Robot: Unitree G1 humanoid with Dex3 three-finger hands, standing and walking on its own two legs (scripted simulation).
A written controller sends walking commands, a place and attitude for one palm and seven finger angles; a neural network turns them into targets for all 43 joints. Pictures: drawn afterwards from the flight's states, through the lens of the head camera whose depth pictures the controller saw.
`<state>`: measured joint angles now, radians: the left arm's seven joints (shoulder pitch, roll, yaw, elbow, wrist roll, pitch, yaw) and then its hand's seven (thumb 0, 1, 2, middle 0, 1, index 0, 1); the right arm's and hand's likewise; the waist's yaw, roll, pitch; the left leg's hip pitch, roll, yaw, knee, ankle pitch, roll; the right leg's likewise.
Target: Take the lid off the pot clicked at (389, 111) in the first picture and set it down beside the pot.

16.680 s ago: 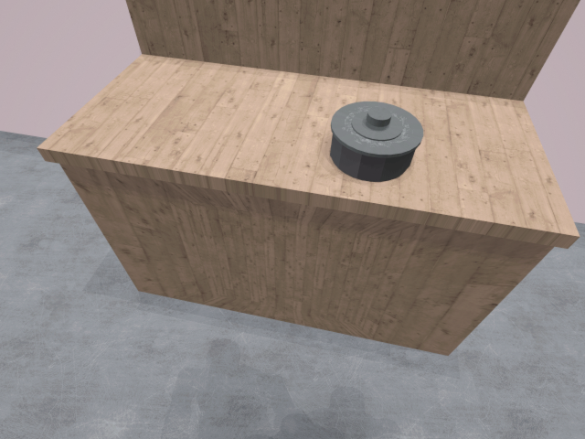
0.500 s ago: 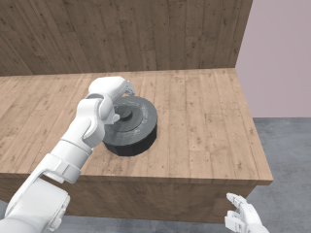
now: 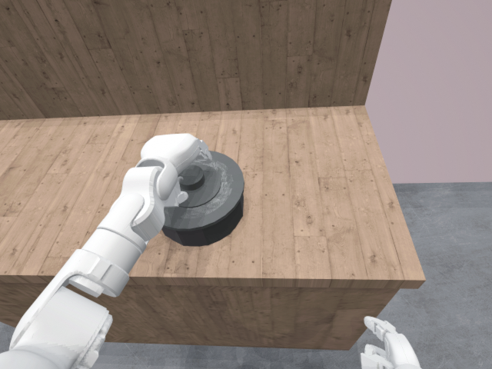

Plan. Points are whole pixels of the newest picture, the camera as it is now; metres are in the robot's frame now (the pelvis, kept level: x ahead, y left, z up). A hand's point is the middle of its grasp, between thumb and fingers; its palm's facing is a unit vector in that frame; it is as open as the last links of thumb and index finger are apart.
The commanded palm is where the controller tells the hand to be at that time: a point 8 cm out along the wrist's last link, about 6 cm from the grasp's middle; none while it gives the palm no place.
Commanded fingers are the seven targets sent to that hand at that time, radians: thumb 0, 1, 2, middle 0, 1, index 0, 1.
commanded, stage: lower the open fingers around the knob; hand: left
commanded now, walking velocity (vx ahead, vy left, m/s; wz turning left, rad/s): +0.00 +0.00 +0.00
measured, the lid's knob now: (191, 177) +0.44 +0.13 +0.05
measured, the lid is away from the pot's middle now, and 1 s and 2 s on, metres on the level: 0.00 0.00 0.00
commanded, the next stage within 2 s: close the fingers and squeeze the knob in 0.52 s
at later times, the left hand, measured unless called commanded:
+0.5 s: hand (183, 183) +0.41 +0.14 +0.07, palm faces -0.29 -0.06 -0.96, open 10.2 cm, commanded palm +0.40 +0.14 +0.14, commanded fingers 0.00 -0.29 1.39 -0.82 -0.08 -0.82 -0.08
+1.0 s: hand (182, 186) +0.40 +0.14 +0.08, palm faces -0.28 -0.06 -0.96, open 9.5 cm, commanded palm +0.39 +0.14 +0.14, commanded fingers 0.00 0.01 1.14 -0.65 -0.76 -0.65 -0.76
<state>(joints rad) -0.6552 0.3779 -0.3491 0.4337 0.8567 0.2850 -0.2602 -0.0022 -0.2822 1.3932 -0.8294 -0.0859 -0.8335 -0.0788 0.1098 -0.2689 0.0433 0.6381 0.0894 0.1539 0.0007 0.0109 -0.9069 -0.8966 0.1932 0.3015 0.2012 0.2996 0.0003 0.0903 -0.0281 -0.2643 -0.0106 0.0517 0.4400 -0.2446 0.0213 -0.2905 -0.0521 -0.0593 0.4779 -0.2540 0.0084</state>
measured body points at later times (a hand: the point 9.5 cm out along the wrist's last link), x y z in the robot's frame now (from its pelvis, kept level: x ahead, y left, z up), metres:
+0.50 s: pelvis +0.01 +0.00 +0.00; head +0.04 -0.04 +0.45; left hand +0.42 +0.14 +0.13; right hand +0.16 -0.24 -0.13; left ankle -0.01 +0.11 -0.74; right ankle -0.01 -0.12 -0.74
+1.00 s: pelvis +0.00 +0.00 +0.00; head +0.03 -0.04 +0.45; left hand +0.41 +0.14 +0.13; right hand +0.18 -0.22 -0.12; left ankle -0.01 +0.11 -0.74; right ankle -0.01 -0.12 -0.74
